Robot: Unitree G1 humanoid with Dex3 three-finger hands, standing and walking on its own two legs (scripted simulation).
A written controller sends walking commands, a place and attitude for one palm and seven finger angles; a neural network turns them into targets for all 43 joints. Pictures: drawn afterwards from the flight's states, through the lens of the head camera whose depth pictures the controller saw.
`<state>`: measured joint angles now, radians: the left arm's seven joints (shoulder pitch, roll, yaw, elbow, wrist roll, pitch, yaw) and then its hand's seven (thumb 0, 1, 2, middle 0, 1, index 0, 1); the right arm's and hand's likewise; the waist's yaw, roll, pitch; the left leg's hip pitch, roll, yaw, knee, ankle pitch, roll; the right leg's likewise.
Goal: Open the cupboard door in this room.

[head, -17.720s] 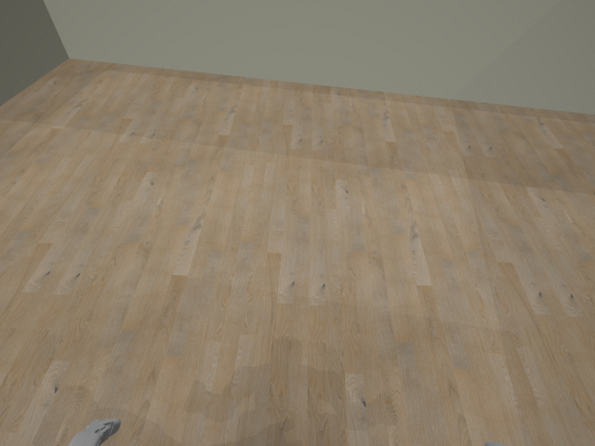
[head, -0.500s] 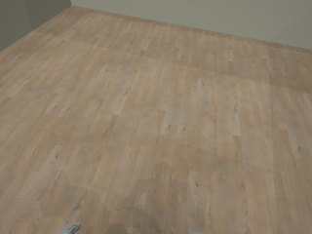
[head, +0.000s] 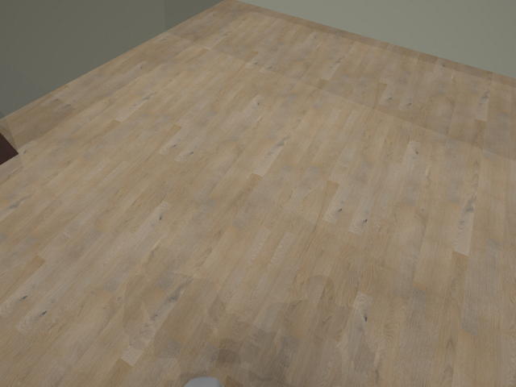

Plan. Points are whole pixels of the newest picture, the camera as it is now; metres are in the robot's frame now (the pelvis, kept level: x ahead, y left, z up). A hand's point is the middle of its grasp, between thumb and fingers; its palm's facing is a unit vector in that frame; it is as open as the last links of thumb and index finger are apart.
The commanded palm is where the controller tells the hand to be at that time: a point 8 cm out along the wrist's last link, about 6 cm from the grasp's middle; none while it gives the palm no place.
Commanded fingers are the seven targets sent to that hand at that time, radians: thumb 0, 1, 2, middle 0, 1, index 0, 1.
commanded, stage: turn or walk to find it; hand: left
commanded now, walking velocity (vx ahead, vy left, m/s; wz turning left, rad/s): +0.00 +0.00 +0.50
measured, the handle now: out of the picture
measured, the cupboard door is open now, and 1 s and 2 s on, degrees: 0 0 0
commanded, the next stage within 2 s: none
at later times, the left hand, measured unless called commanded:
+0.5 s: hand out of the picture +0.04 +0.25 -0.15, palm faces +0.23 -0.94 -0.27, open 7.4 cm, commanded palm none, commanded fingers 0.00 0.90 0.90 -0.20 -0.30 -0.20 -0.30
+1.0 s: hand out of the picture -0.08 +0.18 -0.16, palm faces +0.51 -0.82 -0.26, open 7.4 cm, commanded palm none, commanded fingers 0.00 0.90 0.90 -0.20 -0.30 -0.20 -0.30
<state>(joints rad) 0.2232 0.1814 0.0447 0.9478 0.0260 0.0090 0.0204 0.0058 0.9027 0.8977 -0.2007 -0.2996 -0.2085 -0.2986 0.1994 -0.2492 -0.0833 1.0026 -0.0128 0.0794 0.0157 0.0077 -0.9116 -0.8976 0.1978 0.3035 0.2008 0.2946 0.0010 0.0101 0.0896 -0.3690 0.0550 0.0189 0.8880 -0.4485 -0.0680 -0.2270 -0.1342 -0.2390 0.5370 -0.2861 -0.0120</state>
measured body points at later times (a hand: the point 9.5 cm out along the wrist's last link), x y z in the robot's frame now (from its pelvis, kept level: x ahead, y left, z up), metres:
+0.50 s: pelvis -0.02 +0.02 +0.00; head +0.02 +0.03 +0.45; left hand +0.03 +0.30 -0.13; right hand +0.10 -0.20 -0.15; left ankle -0.02 +0.14 -0.74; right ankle +0.00 -0.12 -0.69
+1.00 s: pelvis -0.03 -0.01 +0.00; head +0.02 -0.01 +0.45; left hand -0.11 +0.22 -0.14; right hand +0.15 -0.22 -0.16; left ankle -0.12 +0.11 -0.68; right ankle +0.00 -0.11 -0.74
